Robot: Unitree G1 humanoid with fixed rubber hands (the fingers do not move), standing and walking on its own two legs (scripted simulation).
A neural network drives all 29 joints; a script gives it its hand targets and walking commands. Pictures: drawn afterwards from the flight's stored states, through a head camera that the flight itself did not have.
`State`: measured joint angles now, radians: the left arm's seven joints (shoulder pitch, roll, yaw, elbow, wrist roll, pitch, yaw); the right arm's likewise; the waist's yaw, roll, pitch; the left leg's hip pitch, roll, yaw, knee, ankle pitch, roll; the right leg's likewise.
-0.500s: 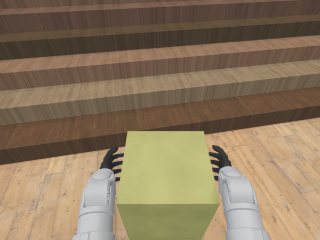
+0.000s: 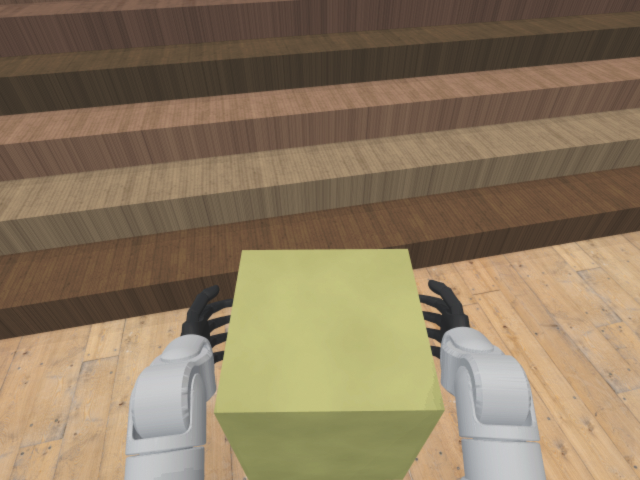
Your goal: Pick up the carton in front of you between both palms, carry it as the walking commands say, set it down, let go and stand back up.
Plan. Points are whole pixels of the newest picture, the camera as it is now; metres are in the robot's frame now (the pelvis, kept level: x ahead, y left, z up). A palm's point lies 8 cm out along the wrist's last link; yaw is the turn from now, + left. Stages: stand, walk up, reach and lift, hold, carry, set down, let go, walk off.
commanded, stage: carry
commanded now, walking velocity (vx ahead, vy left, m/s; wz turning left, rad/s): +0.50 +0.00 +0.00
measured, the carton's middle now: (325, 369) +0.28 +0.01 +0.01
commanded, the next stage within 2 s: none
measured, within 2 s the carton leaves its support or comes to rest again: neither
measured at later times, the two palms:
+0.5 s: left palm (203, 212) +0.53 +0.21 +0.07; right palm (382, 207) +0.54 -0.09 +0.08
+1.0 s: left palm (236, 94) +0.88 +0.19 +0.13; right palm (367, 89) +0.92 -0.10 +0.12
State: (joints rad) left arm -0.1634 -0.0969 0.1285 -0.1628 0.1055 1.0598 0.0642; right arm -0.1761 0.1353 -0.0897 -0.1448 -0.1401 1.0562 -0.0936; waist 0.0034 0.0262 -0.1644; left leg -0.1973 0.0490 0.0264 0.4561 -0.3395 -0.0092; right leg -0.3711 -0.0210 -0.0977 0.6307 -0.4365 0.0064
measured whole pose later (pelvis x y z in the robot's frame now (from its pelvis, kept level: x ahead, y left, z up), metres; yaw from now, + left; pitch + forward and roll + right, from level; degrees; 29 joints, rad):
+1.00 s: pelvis +0.58 +0.02 -0.01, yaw +3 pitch +4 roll +1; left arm -0.47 -0.11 0.19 -0.35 0.07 1.32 0.13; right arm -0.50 0.08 -0.20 -0.33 -0.09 1.33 -0.11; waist 0.05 0.02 0.01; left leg -0.49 0.06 0.03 1.19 -0.34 0.05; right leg -0.38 -0.01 -0.22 0.50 -0.20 -0.10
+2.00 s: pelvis +1.23 -0.02 +0.14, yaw +5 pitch +4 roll +0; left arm -0.71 -0.04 0.21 -0.03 0.02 1.23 0.15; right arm -0.67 0.09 -0.33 -0.13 -0.14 1.26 -0.08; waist 0.17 -0.03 0.15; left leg -0.79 -0.08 -0.01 1.79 -0.30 0.10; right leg -0.44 0.07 -0.16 0.64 -0.25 -0.15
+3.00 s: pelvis +1.84 -0.11 +0.47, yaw +4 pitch +3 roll -1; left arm -0.85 -0.02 0.24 0.11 0.03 1.31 0.18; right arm -0.84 0.01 -0.37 0.04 -0.13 1.36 -0.09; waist 0.13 0.02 0.09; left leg -0.89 -0.01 0.03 1.77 -0.26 0.12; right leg -0.45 0.01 -0.18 0.65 -0.26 -0.10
